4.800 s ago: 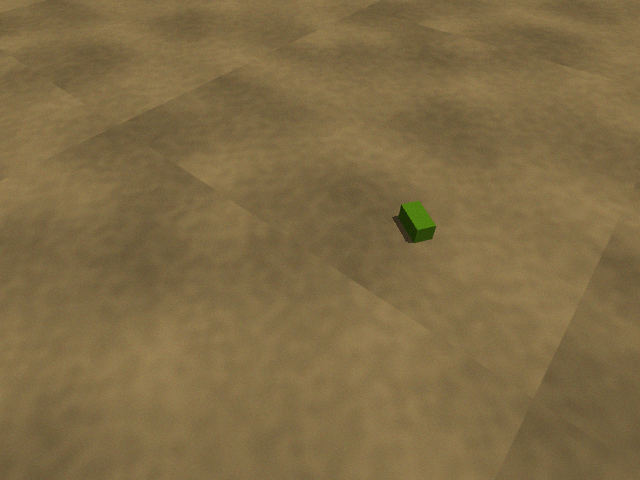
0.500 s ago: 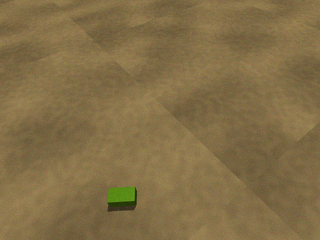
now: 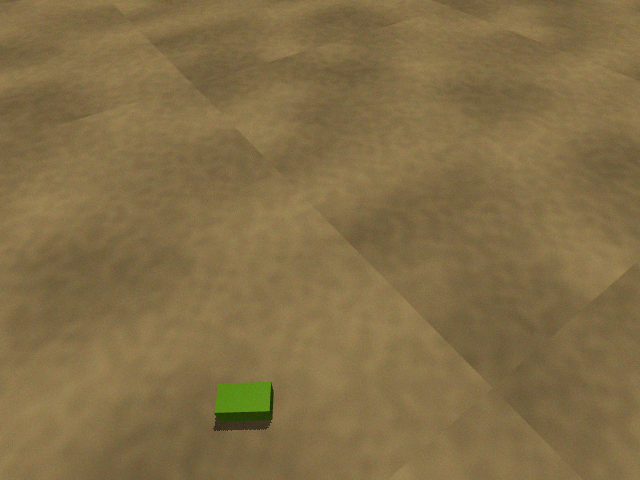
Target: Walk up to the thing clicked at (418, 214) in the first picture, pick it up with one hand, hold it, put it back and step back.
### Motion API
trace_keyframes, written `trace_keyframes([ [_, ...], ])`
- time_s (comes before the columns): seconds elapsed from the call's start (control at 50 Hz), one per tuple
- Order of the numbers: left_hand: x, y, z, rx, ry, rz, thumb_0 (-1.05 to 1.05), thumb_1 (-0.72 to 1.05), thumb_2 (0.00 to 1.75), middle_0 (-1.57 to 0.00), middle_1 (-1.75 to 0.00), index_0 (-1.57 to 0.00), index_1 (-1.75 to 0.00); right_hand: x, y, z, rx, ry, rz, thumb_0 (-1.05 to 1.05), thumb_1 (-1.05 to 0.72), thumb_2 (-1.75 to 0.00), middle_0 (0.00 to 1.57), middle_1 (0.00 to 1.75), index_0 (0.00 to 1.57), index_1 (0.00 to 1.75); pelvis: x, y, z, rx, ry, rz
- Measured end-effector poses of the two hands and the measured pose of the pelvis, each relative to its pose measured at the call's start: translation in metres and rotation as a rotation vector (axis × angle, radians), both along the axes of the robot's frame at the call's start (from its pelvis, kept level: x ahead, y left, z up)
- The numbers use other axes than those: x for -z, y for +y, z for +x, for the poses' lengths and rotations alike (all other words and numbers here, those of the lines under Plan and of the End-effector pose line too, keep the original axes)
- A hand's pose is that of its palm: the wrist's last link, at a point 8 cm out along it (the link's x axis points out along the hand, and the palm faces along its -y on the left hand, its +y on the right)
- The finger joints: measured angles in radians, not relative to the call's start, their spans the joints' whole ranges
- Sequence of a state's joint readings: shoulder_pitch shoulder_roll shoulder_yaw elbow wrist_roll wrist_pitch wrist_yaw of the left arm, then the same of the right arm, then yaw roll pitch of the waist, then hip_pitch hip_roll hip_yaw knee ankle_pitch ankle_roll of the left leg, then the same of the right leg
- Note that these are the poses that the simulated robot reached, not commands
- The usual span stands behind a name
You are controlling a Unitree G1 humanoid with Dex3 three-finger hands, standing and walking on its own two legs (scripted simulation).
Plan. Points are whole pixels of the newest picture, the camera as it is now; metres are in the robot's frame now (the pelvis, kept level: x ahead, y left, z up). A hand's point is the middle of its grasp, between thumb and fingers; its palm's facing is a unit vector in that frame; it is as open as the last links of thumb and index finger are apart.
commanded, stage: walk up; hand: left
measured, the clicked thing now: (245, 401) +0.47 +0.24 -0.74
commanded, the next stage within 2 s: stand in 0.44 s
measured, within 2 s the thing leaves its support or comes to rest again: neither
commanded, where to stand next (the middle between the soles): +0.08 -0.01 m, yaw +1 degrees
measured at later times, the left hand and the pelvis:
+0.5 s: hand out of the picture +0.09 +0.25 -0.15, palm faces +0.03 -0.94 -0.33, open 7.4 cm; pelvis +0.01 +0.00 +0.00, yaw +1 degrees
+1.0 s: hand out of the picture +0.08 +0.24 -0.15, palm faces -0.01 -0.94 -0.34, open 7.4 cm; pelvis +0.00 -0.01 +0.00, yaw +1 degrees
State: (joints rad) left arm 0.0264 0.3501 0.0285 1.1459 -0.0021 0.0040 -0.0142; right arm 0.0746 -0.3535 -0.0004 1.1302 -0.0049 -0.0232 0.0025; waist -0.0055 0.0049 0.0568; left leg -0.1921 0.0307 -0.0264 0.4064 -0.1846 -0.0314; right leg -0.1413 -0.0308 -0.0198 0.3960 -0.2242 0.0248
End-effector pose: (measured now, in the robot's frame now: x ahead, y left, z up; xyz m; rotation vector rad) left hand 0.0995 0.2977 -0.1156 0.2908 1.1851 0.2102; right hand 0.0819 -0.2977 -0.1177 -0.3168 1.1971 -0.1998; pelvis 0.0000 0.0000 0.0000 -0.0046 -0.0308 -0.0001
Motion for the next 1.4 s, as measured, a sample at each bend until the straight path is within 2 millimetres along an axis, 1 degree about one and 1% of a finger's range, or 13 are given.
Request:
trace_keyframes([
  [0.26,0.003,0.002,-0.015,-0.026,0.042,-0.004,0.01,0.91,0.9,-0.2,-0.3,-0.2,-0.3,0.0,0.007,0.012,-0.011,0.004,0.01,0.01,-0.91,-0.9,0.21,0.3,0.2,0.3,-0.002,0.002,0.005,-0.012,0.001,0.0],
  [0.58,-0.001,-0.002,-0.018,-0.023,0.039,0.008,0.01,0.91,0.9,-0.2,-0.3,-0.2,-0.3,0.001,0.005,0.016,-0.015,0.002,0.017,0.01,-0.91,-0.9,0.21,0.3,0.2,0.3,-0.003,-0.001,0.007,-0.015,-0.003,0.005],
  [0.72,-0.002,-0.005,-0.021,-0.009,0.042,0.011,0.01,0.91,0.9,-0.2,-0.3,-0.2,-0.3,0.0,0.0,0.011,-0.007,0.004,0.018,0.01,-0.91,-0.9,0.21,0.3,0.2,0.3,-0.004,-0.005,0.004,-0.013,-0.006,0.004],
  [1.08,-0.002,-0.01,-0.029,0.001,0.055,0.014,0.01,0.91,0.9,-0.2,-0.3,-0.2,-0.3,0.002,-0.008,-0.011,0.01,0.045,0.016,0.01,-0.91,-0.9,0.21,0.3,0.2,0.3,-0.004,-0.01,0.001,-0.009,-0.009,0.005],
  [1.4,-0.002,-0.011,-0.028,0.012,0.053,0.015,0.01,0.91,0.9,-0.2,-0.3,-0.2,-0.3,0.002,-0.01,-0.015,0.014,0.052,0.013,0.01,-0.91,-0.9,0.21,0.3,0.2,0.3,-0.004,-0.011,0.003,-0.005,-0.007,0.005],
])
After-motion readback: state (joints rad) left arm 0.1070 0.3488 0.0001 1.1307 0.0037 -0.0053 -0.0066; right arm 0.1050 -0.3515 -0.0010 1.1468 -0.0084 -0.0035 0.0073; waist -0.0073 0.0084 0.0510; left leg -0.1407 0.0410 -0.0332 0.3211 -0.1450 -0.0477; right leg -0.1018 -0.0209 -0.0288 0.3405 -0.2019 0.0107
